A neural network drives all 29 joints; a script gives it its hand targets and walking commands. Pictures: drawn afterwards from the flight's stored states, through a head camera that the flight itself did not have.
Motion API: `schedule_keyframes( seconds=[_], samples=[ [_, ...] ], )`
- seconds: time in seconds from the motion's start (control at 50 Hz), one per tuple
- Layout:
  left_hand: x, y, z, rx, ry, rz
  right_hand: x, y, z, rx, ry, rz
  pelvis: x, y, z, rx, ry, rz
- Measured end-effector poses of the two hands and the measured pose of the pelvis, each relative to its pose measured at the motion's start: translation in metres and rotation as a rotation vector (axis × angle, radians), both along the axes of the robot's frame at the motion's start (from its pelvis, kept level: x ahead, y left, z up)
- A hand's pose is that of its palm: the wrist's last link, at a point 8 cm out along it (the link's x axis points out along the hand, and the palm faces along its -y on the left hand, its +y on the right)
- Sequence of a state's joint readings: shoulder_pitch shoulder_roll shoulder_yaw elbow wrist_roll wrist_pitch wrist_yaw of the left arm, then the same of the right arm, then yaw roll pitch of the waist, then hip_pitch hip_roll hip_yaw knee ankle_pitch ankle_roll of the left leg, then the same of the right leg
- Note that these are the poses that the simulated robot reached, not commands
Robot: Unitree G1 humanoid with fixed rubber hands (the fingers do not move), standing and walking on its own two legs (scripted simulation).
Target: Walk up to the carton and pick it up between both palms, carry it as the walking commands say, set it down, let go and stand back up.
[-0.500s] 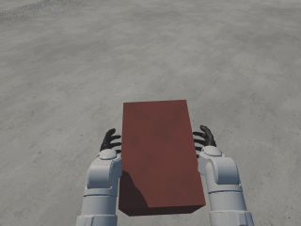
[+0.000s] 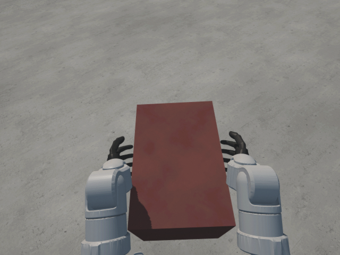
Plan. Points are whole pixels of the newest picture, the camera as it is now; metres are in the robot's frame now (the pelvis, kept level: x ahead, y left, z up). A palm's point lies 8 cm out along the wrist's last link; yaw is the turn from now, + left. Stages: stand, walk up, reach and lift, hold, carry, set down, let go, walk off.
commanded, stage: carry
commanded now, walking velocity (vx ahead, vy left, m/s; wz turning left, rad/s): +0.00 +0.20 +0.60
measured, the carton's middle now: (177, 171) +0.34 -0.02 +0.00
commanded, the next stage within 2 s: none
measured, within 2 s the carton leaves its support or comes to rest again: neither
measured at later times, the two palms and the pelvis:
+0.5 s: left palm (3, 216) +0.24 +0.34 +0.07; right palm (134, 174) +0.31 +0.08 +0.05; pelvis -0.02 +0.13 -0.01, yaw +17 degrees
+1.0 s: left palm out of the picture +0.06 +0.54 +0.05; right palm (1, 226) +0.22 +0.34 +0.06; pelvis -0.10 +0.25 -0.01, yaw +34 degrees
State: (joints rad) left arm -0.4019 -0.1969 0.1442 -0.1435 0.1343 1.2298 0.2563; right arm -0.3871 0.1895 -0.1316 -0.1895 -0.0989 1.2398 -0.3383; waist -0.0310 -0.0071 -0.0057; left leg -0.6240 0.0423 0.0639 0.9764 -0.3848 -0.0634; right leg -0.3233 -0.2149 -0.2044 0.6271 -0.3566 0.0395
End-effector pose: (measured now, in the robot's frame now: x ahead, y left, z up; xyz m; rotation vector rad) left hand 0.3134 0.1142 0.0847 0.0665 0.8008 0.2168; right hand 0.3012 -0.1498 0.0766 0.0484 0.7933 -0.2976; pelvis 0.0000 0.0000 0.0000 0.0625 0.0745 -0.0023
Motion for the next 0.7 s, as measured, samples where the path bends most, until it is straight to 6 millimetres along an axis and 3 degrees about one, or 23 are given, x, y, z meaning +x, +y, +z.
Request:
schedule_keyframes(
  seconds=[0.14,0.28,0.38,0.5,0.6,0.7],
  samples=[
    [0.002,0.088,-0.012,-0.041,-0.028,0.084,0.025,0.088,0.0,-0.036,-0.026,0.081,0.012,0.059,-0.017,-0.011,-0.005,0.08],
    [-0.038,0.166,-0.034,-0.052,0.043,0.248,0.029,0.172,-0.018,-0.061,0.048,0.255,0.001,0.092,-0.012,-0.054,0.005,0.149],
    [-0.06,0.198,-0.027,-0.027,0.02,0.326,0.025,0.208,-0.022,-0.031,0.024,0.333,-0.009,0.108,-0.015,-0.044,-0.003,0.218],
    [-0.075,0.221,-0.014,0.027,0.012,0.343,0.012,0.232,-0.024,0.015,0.016,0.361,-0.018,0.125,-0.014,-0.044,-0.01,0.299],
    [-0.094,0.245,-0.004,0.023,0.036,0.371,0.001,0.259,-0.012,0.007,0.038,0.383,-0.027,0.141,0.0,-0.004,-0.02,0.373],
    [-0.115,0.285,0.004,0.004,-0.003,0.425,-0.006,0.303,0.002,0.009,0.003,0.416,-0.042,0.166,0.002,0.012,-0.023,0.435]
  ],
)
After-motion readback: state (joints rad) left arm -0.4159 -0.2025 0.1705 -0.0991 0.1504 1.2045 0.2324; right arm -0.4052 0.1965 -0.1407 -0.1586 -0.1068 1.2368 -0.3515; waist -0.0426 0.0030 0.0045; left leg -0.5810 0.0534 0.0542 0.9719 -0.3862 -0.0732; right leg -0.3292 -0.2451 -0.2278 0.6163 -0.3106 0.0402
